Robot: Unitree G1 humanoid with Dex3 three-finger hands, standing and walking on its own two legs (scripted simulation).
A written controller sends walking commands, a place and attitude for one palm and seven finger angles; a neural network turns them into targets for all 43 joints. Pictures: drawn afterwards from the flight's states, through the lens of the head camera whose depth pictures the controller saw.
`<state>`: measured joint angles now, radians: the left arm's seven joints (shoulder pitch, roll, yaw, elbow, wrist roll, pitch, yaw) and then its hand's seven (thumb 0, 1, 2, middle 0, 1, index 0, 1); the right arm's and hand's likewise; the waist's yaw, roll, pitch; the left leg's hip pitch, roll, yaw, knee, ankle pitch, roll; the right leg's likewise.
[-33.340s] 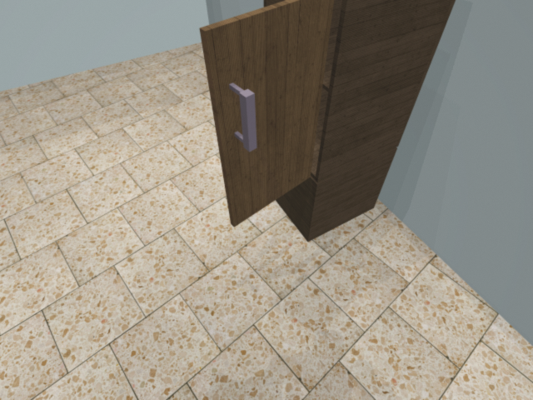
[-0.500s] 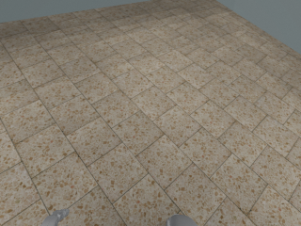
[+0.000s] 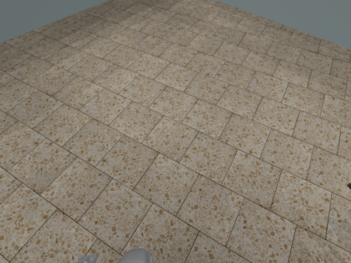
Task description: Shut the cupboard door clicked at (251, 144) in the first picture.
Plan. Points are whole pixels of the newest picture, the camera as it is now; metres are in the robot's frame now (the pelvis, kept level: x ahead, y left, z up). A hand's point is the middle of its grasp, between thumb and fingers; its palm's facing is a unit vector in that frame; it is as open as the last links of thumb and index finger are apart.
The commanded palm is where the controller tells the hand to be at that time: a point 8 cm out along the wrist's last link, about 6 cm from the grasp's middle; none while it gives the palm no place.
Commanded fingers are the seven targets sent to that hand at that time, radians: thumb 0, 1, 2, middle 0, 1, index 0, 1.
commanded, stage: turn to face it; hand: left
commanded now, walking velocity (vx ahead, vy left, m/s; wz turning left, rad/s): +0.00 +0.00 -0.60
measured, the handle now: out of the picture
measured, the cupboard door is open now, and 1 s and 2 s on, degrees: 63 63 63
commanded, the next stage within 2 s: take the last steps up to it in 1.78 s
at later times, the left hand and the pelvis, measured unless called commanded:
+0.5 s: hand (114, 245) +0.18 +0.17 -0.16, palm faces -0.31 -0.91 -0.26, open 7.4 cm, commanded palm none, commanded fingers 0.00 0.90 0.90 -0.20 -0.30 -0.20 -0.30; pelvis +0.00 +0.00 -0.01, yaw -19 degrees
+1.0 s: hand (126, 235) +0.21 +0.15 -0.18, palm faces -0.54 -0.82 -0.19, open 7.4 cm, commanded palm none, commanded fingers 0.00 0.90 0.90 -0.20 -0.30 -0.20 -0.30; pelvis +0.02 +0.02 +0.00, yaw -35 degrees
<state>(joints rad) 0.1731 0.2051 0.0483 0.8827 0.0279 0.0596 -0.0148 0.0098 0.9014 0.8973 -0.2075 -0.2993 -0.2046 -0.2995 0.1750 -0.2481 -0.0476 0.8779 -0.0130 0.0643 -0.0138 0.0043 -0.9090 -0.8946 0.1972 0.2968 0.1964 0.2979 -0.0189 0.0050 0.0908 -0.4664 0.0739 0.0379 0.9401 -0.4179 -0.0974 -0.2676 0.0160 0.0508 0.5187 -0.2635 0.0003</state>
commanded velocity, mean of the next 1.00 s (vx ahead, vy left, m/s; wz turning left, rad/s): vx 0.00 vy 0.00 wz -0.60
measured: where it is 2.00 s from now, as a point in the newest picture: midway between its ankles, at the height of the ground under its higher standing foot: outside the picture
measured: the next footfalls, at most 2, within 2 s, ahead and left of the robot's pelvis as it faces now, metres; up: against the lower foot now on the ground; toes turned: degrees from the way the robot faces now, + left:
left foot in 0.10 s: +0.07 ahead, +0.13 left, +0.00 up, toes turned +0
right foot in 0.50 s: -0.01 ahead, -0.13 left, +0.00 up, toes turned -24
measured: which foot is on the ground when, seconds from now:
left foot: up 0.00-0.08, down 0.10-0.50, up 0.52-0.88, down 0.90-1.00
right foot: down 0.00-0.10, up 0.12-0.48, down 0.50-0.90, up 0.92-1.00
